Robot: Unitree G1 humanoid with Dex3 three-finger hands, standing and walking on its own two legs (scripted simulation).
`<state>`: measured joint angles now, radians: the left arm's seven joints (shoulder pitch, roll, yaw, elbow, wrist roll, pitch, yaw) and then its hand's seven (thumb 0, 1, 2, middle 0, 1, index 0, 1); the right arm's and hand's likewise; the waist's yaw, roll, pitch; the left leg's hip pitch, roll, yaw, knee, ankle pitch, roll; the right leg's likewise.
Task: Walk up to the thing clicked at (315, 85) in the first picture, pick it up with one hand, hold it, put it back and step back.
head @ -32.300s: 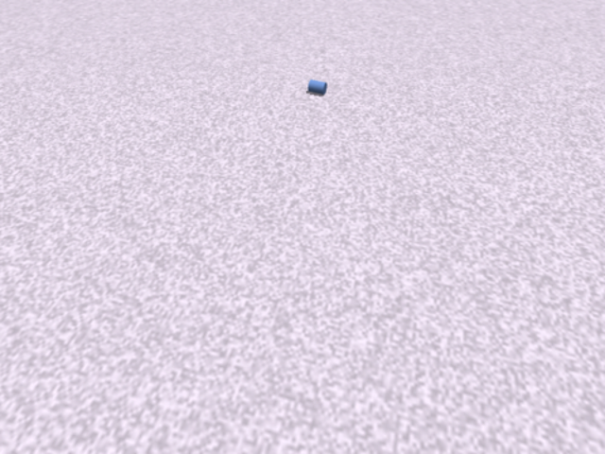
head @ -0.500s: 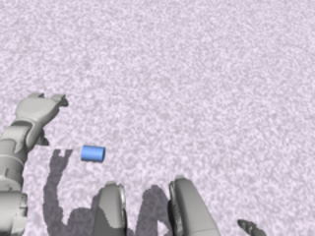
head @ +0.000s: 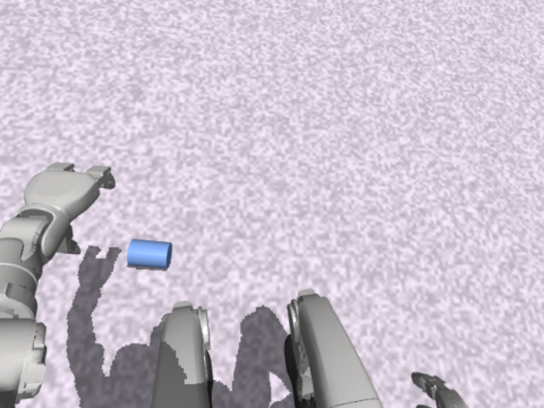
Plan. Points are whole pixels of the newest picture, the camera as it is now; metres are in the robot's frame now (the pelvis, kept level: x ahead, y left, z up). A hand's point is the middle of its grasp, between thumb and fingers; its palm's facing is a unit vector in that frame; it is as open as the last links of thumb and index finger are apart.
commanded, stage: approach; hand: left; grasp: from above
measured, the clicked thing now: (150, 253) +0.46 +0.25 -0.52
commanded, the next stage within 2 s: rest palm in 0.82 s
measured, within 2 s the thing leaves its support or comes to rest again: neither
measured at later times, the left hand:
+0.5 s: hand (135, 248) +0.43 +0.24 -0.35, palm faces -0.47 +0.05 -0.88, open 12.2 cm
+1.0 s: hand (131, 245) +0.45 +0.27 -0.42, palm faces -0.38 +0.05 -0.92, open 13.4 cm
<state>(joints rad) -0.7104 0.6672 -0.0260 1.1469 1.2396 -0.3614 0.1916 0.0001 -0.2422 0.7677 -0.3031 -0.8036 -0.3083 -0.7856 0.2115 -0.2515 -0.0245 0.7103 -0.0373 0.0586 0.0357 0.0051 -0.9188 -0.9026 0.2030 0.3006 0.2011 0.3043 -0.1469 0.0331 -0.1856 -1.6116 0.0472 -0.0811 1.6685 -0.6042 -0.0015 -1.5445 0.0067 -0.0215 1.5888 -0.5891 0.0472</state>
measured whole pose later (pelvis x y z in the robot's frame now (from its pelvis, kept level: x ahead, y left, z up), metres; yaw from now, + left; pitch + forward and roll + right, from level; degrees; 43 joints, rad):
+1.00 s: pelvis -0.01 -0.01 -0.25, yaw -5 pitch +33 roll -8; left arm -0.86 0.82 0.13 1.35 1.40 -0.36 0.47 0.00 -0.35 0.86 -0.30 -0.67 -0.25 -0.70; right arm 0.11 -0.24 0.02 0.77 -0.19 -0.01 0.14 0.00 -0.91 -0.90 0.20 0.30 0.20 0.30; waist -0.24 -0.05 -0.04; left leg -2.34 0.01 -0.18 2.48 -0.72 -0.04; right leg -2.27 0.04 -0.04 2.39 -0.71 0.07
